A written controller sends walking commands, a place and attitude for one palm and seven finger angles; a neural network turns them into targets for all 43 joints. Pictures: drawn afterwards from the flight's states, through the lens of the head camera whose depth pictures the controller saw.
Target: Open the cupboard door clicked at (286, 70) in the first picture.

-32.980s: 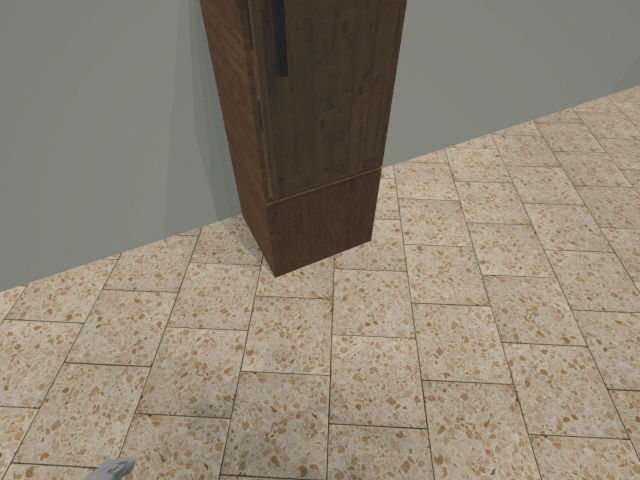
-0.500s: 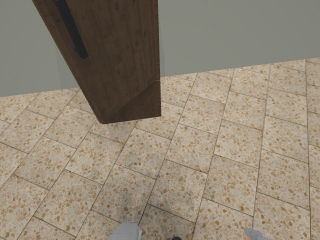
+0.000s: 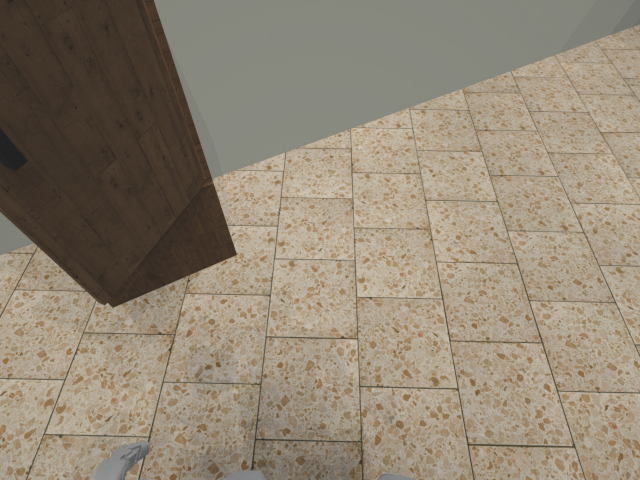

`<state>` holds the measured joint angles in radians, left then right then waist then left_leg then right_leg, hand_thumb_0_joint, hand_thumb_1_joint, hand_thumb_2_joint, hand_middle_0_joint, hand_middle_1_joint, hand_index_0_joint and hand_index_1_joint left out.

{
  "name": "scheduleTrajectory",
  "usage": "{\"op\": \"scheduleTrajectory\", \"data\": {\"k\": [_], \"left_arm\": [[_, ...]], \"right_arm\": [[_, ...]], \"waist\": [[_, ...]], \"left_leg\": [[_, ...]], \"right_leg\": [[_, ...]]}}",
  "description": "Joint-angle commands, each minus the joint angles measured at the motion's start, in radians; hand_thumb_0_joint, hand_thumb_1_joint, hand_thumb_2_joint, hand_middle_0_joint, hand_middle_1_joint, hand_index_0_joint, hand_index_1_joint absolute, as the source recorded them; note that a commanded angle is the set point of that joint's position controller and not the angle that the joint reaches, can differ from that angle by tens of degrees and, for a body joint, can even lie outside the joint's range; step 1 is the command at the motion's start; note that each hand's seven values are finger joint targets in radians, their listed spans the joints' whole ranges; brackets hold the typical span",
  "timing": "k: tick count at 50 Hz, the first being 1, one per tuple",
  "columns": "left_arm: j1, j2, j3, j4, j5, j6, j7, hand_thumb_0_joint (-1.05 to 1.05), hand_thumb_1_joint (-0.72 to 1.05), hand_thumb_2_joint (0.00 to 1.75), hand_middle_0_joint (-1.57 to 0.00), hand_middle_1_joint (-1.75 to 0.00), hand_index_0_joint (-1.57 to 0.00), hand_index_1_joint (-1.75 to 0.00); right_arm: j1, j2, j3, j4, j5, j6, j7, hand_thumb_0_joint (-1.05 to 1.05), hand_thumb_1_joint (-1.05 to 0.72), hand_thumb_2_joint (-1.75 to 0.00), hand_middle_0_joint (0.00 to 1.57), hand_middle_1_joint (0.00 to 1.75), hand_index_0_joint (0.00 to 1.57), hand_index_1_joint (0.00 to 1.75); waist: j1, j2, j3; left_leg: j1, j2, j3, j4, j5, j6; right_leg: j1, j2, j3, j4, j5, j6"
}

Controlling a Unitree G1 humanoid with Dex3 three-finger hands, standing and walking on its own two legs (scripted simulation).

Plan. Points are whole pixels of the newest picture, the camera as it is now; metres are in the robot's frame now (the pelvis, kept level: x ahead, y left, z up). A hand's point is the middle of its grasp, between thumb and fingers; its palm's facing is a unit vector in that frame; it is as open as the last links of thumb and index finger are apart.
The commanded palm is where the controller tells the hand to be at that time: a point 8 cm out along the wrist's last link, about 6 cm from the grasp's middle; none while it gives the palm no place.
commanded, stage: walk to a spot facing it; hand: left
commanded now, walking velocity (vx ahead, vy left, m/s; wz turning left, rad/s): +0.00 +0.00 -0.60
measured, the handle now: out of the picture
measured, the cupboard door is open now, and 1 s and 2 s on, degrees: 38 38 38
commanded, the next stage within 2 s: turn to face it in 1.78 s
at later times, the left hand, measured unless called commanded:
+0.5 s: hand (220, 421) +0.20 +0.17 -0.15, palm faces -0.32 -0.92 -0.22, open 7.4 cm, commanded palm none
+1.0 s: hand (287, 348) +0.31 +0.08 -0.15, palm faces -0.59 -0.79 -0.16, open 7.4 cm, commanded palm none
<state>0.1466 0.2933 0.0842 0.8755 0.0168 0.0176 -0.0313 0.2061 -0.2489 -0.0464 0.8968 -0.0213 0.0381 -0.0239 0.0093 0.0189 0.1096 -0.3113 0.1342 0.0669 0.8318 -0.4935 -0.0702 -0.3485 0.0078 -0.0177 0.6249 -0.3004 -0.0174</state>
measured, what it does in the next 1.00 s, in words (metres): walks ahead, turning right: left foot, then right foot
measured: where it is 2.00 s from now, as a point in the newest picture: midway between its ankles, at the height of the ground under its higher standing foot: (461, 403)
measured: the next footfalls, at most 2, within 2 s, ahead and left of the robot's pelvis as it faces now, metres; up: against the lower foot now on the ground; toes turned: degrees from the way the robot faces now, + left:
left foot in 0.24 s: +0.08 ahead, +0.15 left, +0.00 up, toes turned -7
right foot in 0.52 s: +0.02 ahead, -0.12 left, +0.00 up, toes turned -22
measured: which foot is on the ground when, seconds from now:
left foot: up 0.00-0.22, down 0.24-0.50, up 0.52-0.78, down 0.80-1.00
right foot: down 0.00-0.24, up 0.26-0.50, down 0.52-0.80, up 0.82-1.00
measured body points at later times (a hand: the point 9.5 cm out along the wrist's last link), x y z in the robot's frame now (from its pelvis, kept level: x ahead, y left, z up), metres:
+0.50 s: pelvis +0.03 +0.00 +0.01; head +0.08 -0.01 +0.46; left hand +0.22 +0.21 -0.13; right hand -0.03 -0.25 -0.13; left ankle +0.04 +0.15 -0.72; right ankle -0.01 -0.11 -0.71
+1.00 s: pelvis +0.12 -0.03 +0.02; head +0.18 -0.04 +0.47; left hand +0.34 +0.12 -0.13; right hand -0.02 -0.24 -0.11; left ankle +0.14 +0.11 -0.72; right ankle +0.06 -0.16 -0.65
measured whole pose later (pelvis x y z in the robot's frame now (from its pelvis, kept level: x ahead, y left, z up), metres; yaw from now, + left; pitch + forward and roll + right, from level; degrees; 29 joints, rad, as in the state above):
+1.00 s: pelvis +0.12 -0.03 +0.02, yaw -37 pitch +2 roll -2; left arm 0.15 0.26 0.08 0.93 0.03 0.04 -0.07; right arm 0.33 -0.20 -0.02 0.92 -0.05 -0.06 -0.01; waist -0.01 -0.02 0.08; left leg -0.13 0.12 0.17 0.42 -0.31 -0.04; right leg -0.56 -0.06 -0.06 0.99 -0.34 0.02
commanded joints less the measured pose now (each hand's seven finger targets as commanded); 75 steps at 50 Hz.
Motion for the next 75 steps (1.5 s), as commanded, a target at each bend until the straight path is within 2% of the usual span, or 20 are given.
{"op": "scheduleTrajectory", "data": {"k": [1,10,12,13,23,26,28,37,38,40,41,47,54,56,57,58,59,64,73,75], "left_arm": [[0.089,0.19,0.052,-0.029,0.009,0.008,0.045,0.0,0.9,0.9,-0.2,-0.3,-0.2,-0.3],[-0.032,0.14,0.023,-0.063,0.001,0.022,0.035,0.0,0.9,0.9,-0.2,-0.3,-0.2,-0.3],[-0.005,0.041,0.002,-0.094,-0.015,0.031,0.019,0.0,0.9,0.9,-0.2,-0.3,-0.2,-0.3],[-0.041,0.081,0.012,-0.099,-0.004,0.029,0.014,0.0,0.9,0.9,-0.2,-0.3,-0.2,-0.3],[0.027,0.032,0.003,-0.054,-0.005,0.006,-0.01,0.0,0.9,0.9,-0.2,-0.3,-0.2,-0.3],[0.199,0.238,0.052,0.008,-0.003,-0.009,0.032,0.0,0.9,0.9,-0.2,-0.3,-0.2,-0.3],[0.1,0.176,0.043,-0.022,0.001,0.003,0.04,0.0,0.9,0.9,-0.2,-0.3,-0.2,-0.3],[0.031,0.146,0.038,-0.014,0.008,-0.02,0.021,0.0,0.9,0.9,-0.2,-0.3,-0.2,-0.3],[0.006,0.114,0.032,-0.026,0.004,-0.019,0.015,0.0,0.9,0.9,-0.2,-0.3,-0.2,-0.3],[-0.028,0.008,0.006,-0.083,-0.008,-0.021,-0.001,0.0,0.9,0.9,-0.2,-0.3,-0.2,-0.3],[-0.099,0.048,0.011,-0.107,0.003,-0.03,-0.006,0.0,0.9,0.9,-0.2,-0.3,-0.2,-0.3],[-0.114,-0.025,-0.002,-0.066,0.011,-0.019,-0.05,0.0,0.9,0.9,-0.2,-0.3,-0.2,-0.3],[-0.137,-0.01,-0.005,-0.056,0.01,-0.016,-0.053,0.0,0.9,0.9,-0.2,-0.3,-0.2,-0.3],[0.06,0.039,0.014,0.001,0.013,-0.023,-0.042,0.0,0.9,0.9,-0.2,-0.3,-0.2,-0.3],[0.242,0.129,0.041,0.055,0.02,-0.036,-0.028,0.0,0.9,0.9,-0.2,-0.3,-0.2,-0.3],[0.368,0.259,0.076,0.078,0.012,-0.045,-0.008,0.0,0.9,0.9,-0.2,-0.3,-0.2,-0.3],[0.308,0.261,0.072,0.073,-0.01,-0.04,0.008,0.0,0.9,0.9,-0.2,-0.3,-0.2,-0.3],[-0.012,0.089,0.017,-0.012,0.01,-0.053,0.026,0.0,0.9,0.9,-0.2,-0.3,-0.2,-0.3],[0.061,0.066,0.024,0.051,-0.002,-0.063,0.011,0.0,0.9,0.9,-0.2,-0.3,-0.2,-0.3],[0.075,-0.023,0.002,0.031,-0.009,-0.066,0.001,0.0,0.9,0.9,-0.2,-0.3,-0.2,-0.3]], "right_arm": [[-0.077,-0.095,-0.034,-0.124,0.016,-0.017,-0.003,0.0,-0.9,-0.9,0.2,0.3,0.2,0.3],[0.112,-0.095,-0.026,-0.033,0.015,-0.027,-0.006,0.0,-0.9,-0.9,0.2,0.3,0.2,0.3],[0.122,-0.263,-0.06,-0.054,-0.014,-0.044,-0.017,0.0,-0.9,-0.9,0.2,0.3,0.2,0.3],[0.11,-0.274,-0.057,-0.06,-0.017,-0.047,-0.024,0.0,-0.9,-0.9,0.2,0.3,0.2,0.3],[0.091,-0.205,-0.05,-0.047,-0.007,-0.04,-0.013,0.0,-0.9,-0.9,0.2,0.3,0.2,0.3],[-0.035,-0.093,-0.025,-0.132,0.016,-0.023,-0.006,0.0,-0.9,-0.9,0.2,0.3,0.2,0.3],[-0.04,-0.085,-0.028,-0.113,0.015,-0.017,0.0,0.0,-0.9,-0.9,0.2,0.3,0.2,0.3],[0.041,-0.06,-0.029,-0.062,0.003,-0.055,0.024,0.0,-0.9,-0.9,0.2,0.3,0.2,0.3],[0.103,-0.09,-0.034,-0.036,0.002,-0.064,0.014,0.0,-0.9,-0.9,0.2,0.3,0.2,0.3],[0.288,-0.269,-0.071,-0.003,-0.03,-0.081,-0.007,0.0,-0.9,-0.9,0.2,0.3,0.2,0.3],[0.278,-0.262,-0.066,-0.009,-0.022,-0.08,-0.009,0.0,-0.9,-0.9,0.2,0.3,0.2,0.3],[0.199,-0.136,-0.025,-0.001,-0.021,-0.106,-0.008,0.0,-0.9,-0.9,0.2,0.3,0.2,0.3],[0.219,-0.159,-0.027,0.028,-0.024,-0.094,0.005,0.0,-0.9,-0.9,0.2,0.3,0.2,0.3],[0.165,-0.167,-0.023,0.016,-0.015,-0.09,0.01,0.0,-0.9,-0.9,0.2,0.3,0.2,0.3],[0.116,-0.132,-0.013,-0.007,0.002,-0.093,0.02,0.0,-0.9,-0.9,0.2,0.3,0.2,0.3],[0.078,-0.058,0.004,-0.068,0.023,-0.098,0.025,0.0,-0.9,-0.9,0.2,0.3,0.2,0.3],[0.023,-0.109,-0.004,-0.071,0.02,-0.092,0.02,0.0,-0.9,-0.9,0.2,0.3,0.2,0.3],[0.106,-0.06,-0.015,0.012,-0.009,-0.052,0.026,0.0,-0.9,-0.9,0.2,0.3,0.2,0.3],[0.092,-0.042,-0.017,0.018,-0.008,-0.098,0.031,0.0,-0.9,-0.9,0.2,0.3,0.2,0.3],[0.265,-0.19,-0.053,0.063,-0.028,-0.112,0.013,0.0,-0.9,-0.9,0.2,0.3,0.2,0.3]], "waist": [[0.04,-0.255,-0.12],[-0.071,-0.122,-0.158],[-0.064,0.321,-0.145],[-0.064,0.215,-0.134],[-0.007,0.174,-0.196],[0.092,-0.303,-0.187],[0.048,-0.236,-0.103],[-0.037,-0.171,-0.114],[-0.071,-0.106,-0.112],[-0.15,0.355,-0.165],[-0.141,0.205,-0.109],[-0.061,0.172,-0.054],[-0.041,0.158,-0.075],[0.072,0.084,-0.133],[0.164,-0.072,-0.221],[0.196,-0.364,-0.297],[0.158,-0.261,-0.226],[-0.041,-0.143,-0.086],[-0.049,-0.072,-0.11],[-0.12,0.268,-0.187]], "left_leg": [[-0.291,-0.03,-0.082,0.358,-0.086,0.017],[0.181,-0.103,-0.027,-0.333,0.218,0.022],[0.233,0.309,-0.508,-0.61,0.104,0.189],[0.154,0.375,-0.526,-0.616,0.186,0.261],[0.182,0.16,0.001,-0.257,0.748,0.103],[-0.287,-0.054,0.003,0.254,-0.167,-0.001],[-0.33,-0.018,-0.068,0.324,-0.071,0.006],[0.091,-0.122,0.033,-0.261,0.156,0.007],[0.26,-0.102,0.021,-0.371,0.171,0.015],[0.455,0.361,-0.561,-0.634,-0.177,0.183],[0.382,0.423,-0.585,-0.662,-0.155,0.248],[0.325,0.196,-0.045,-0.565,0.542,0.147],[0.265,0.206,0.129,-0.486,0.618,0.124],[0.132,0.17,0.189,-0.213,0.747,0.088],[-0.091,0.103,0.236,0.07,0.639,0.049],[-0.381,-0.075,0.175,0.456,-0.084,0.002],[-0.469,-0.016,-0.038,0.569,-0.09,0.033],[-0.169,0.038,-0.032,0.269,0.12,0.008],[0.12,-0.067,0.039,-0.348,0.297,0.016],[0.425,0.217,-0.361,-0.512,0.079,0.139]], "right_leg": [[0.223,-0.317,0.467,-0.288,0.303,-0.227],[-0.067,-0.123,0.338,-0.172,0.102,-0.065],[-0.284,0.075,0.078,0.223,-0.288,0.042],[-0.238,0.012,0.087,0.393,-0.31,0.047],[0.127,0.02,-0.09,-0.11,0.047,0.029],[0.377,-0.421,0.46,-0.28,0.697,-0.204],[0.243,-0.326,0.436,-0.332,0.176,-0.213],[0.02,-0.156,0.352,-0.281,-0.165,-0.133],[-0.113,-0.112,0.318,-0.214,-0.211,-0.094],[-0.426,0.072,0.018,0.329,-0.357,0.02],[-0.446,-0.04,0.081,0.442,-0.294,0.012],[-0.383,-0.098,-0.027,0.4,-0.025,0.045],[-0.082,-0.022,-0.148,0.057,0.019,-0.004],[0.234,0.03,-0.163,-0.04,0.044,-0.054],[0.527,-0.092,0.021,-0.101,-0.069,-0.118],[0.645,-0.416,0.617,-0.322,-0.091,-0.25],[0.548,-0.427,0.658,-0.404,-0.193,-0.262],[-0.003,-0.26,0.253,-0.457,-0.159,-0.168],[0.04,-0.153,0.191,-0.294,-0.092,-0.119],[-0.252,0.009,0.03,0.146,-0.157,-0.034]]}}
